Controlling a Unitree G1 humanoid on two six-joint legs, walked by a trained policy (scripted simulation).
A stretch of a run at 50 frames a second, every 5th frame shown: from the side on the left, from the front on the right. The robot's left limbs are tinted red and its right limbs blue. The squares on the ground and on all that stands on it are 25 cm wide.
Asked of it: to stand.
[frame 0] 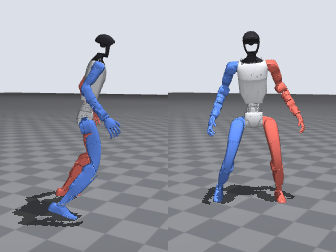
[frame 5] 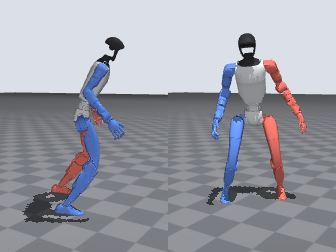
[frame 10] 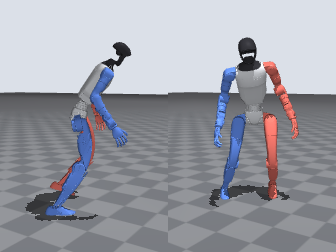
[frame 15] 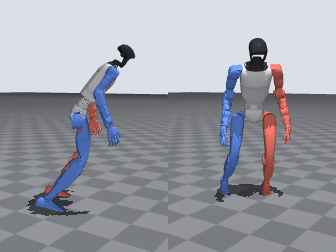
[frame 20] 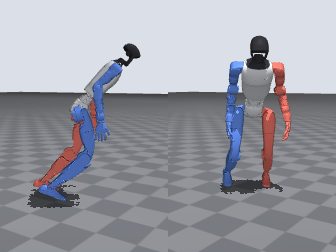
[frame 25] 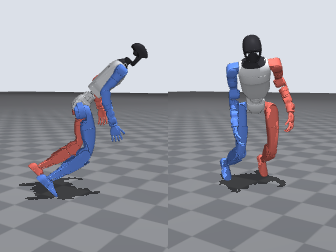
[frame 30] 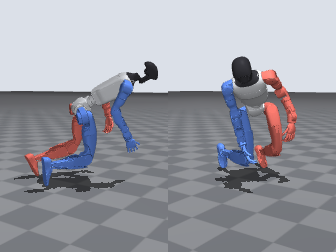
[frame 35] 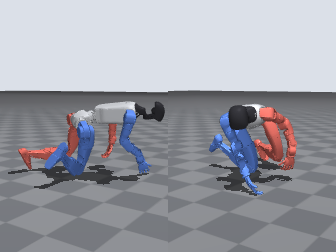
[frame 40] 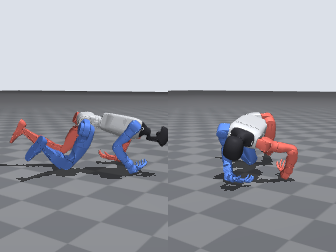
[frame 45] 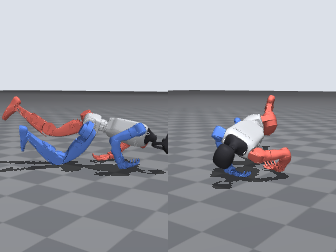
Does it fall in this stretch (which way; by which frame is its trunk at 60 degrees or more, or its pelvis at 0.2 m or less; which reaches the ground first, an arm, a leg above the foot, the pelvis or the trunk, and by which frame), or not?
yes: goes over forward; its trunk at 60 degrees or more by frame 30; the right leg reaches the ground first, by frame 35
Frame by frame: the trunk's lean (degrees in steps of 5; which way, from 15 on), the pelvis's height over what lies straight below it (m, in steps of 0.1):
0: 15 forward, 0.7
5: 30 forward, 0.7
10: 35 forward, 0.7
15: 40 forward, 0.7
20: 45 forward, 0.7
25: 50 forward, 0.7
30: 65 forward, 0.6
35: 85 forward, 0.4
40: 100 forward, 0.4
45: 100 forward, 0.3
